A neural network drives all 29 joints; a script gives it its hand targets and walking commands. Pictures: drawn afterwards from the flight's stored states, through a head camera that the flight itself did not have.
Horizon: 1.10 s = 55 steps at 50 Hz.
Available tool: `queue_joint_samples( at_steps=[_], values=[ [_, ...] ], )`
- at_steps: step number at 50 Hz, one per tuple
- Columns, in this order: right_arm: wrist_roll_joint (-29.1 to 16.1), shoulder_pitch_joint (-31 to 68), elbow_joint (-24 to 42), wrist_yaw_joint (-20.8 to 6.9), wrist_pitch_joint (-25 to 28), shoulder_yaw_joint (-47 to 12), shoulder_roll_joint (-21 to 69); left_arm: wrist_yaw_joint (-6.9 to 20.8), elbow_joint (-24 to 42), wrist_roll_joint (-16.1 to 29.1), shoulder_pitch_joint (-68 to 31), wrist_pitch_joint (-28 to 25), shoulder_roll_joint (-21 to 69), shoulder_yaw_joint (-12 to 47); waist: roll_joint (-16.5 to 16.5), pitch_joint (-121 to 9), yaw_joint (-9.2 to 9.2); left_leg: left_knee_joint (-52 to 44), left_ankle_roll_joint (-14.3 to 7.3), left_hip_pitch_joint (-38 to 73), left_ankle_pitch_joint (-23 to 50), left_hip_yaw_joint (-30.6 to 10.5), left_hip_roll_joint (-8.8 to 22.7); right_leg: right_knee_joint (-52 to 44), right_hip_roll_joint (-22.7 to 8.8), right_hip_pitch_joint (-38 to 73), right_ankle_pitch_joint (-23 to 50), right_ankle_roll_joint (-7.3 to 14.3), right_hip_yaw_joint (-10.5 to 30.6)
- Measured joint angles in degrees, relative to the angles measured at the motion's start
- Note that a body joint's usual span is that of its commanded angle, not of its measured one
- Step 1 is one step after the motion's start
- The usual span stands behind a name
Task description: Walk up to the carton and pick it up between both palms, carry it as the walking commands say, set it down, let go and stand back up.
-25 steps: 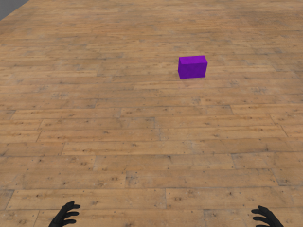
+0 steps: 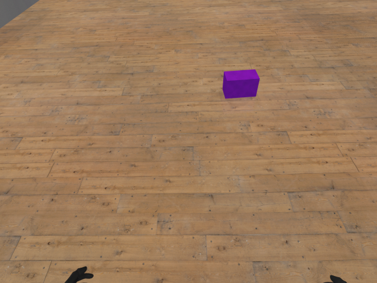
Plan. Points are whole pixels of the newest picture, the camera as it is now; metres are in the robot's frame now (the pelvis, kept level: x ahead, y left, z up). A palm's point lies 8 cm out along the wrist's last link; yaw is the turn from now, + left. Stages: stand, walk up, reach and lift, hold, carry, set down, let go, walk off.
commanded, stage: stand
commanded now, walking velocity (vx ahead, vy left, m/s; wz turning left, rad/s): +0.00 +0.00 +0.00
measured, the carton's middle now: (240, 84) +1.76 -0.35 -0.67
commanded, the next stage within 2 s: walk up in 1.86 s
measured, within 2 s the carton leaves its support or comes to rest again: neither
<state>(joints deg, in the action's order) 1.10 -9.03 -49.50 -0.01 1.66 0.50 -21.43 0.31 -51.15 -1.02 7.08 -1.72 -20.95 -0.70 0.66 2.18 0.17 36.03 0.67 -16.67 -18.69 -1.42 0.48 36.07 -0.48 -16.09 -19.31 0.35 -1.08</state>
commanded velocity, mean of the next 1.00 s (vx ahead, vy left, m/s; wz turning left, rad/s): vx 0.00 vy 0.00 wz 0.00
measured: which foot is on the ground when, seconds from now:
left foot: down 0.00-1.00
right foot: down 0.00-1.00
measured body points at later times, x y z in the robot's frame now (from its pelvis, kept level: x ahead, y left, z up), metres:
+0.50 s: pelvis +0.00 +0.00 +0.02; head +0.01 +0.00 +0.47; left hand +0.11 +0.31 -0.10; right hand +0.10 -0.31 -0.10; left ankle +0.01 +0.13 -0.73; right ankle +0.00 -0.12 -0.73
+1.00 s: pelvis +0.00 +0.00 +0.02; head +0.01 +0.00 +0.47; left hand +0.10 +0.32 -0.10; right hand +0.10 -0.31 -0.10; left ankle +0.01 +0.13 -0.73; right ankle +0.00 -0.12 -0.73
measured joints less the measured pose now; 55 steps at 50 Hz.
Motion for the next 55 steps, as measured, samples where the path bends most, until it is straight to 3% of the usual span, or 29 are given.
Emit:
queue_joint_samples(
  at_steps=[25, 55],
  values=[
    [-0.41, 2.63, -10.06, 0.03, -0.10, -0.67, -0.42, 0.04, -10.37, 0.56, -2.63, 0.22, -0.51, 0.68, 0.21, -0.21, -0.24, -13.58, 0.15, 7.69, 6.92, 0.26, 0.15, -13.57, 0.11, 7.60, 7.00, -0.27, 0.14],
    [-0.45, 3.29, -12.39, 0.01, -0.35, -0.60, -0.61, -0.04, -12.36, 0.73, -2.56, 0.57, -0.50, 0.43, 0.02, -0.35, -0.24, -16.84, -0.08, 9.29, 8.52, 0.42, -0.06, -16.93, -0.12, 9.22, 8.67, -0.58, 0.26]
  ],
)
